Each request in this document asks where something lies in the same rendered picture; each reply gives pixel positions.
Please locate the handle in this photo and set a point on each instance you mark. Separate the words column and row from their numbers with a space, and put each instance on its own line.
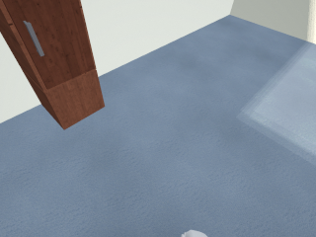
column 34, row 37

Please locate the cupboard door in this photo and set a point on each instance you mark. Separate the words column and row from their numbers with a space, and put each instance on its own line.
column 60, row 29

